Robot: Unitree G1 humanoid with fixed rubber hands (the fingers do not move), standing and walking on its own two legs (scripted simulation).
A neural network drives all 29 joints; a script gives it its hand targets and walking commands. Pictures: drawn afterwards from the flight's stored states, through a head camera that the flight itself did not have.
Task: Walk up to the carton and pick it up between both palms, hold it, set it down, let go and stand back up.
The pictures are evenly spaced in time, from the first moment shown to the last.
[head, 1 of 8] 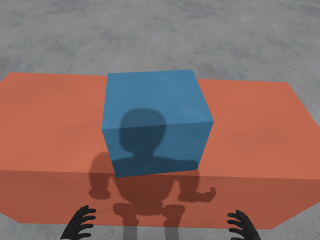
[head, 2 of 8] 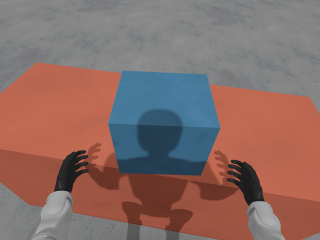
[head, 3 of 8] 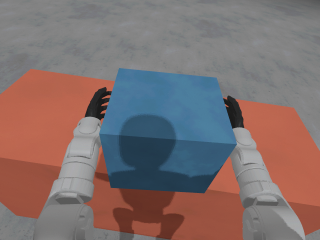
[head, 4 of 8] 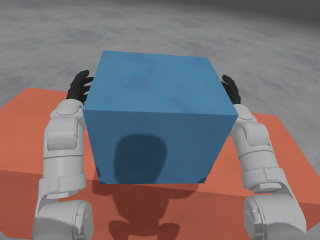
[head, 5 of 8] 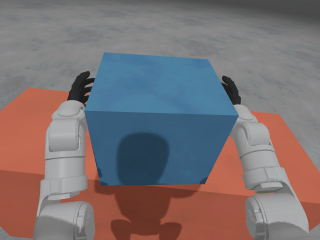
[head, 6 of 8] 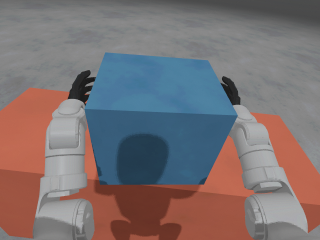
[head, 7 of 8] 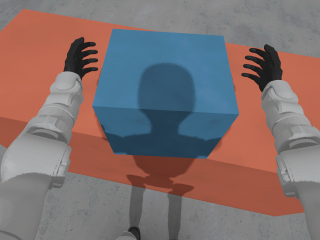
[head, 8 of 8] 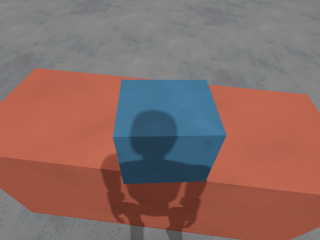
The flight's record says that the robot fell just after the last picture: no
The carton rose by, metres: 0.18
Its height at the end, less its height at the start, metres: +0.00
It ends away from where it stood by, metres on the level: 0.03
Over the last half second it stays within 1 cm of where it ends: yes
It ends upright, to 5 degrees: yes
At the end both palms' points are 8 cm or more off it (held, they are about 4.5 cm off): yes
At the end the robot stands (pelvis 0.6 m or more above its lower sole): yes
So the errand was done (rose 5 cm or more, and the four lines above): yes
